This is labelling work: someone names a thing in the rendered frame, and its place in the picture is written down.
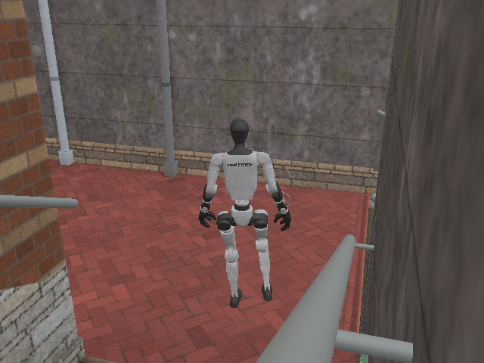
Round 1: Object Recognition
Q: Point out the robot left upper arm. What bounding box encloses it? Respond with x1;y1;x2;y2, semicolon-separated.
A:
206;153;225;194

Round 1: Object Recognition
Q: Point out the right robot forearm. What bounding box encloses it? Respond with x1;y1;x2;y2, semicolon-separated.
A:
271;182;288;214

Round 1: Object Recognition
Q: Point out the left robot shin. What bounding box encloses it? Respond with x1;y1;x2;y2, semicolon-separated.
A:
225;250;238;297

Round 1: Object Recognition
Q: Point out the left robot forearm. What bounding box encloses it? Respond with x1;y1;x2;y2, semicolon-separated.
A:
200;183;214;213

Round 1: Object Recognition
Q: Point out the robot left hand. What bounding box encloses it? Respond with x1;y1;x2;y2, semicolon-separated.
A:
198;211;216;228

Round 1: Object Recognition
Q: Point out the robot right hand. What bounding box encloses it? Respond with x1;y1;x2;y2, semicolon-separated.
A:
274;210;291;231

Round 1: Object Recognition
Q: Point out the robot right upper arm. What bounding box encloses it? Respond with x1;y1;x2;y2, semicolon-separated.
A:
256;151;278;194

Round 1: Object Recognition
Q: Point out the robot right thigh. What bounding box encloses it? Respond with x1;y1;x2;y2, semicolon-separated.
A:
253;209;268;253

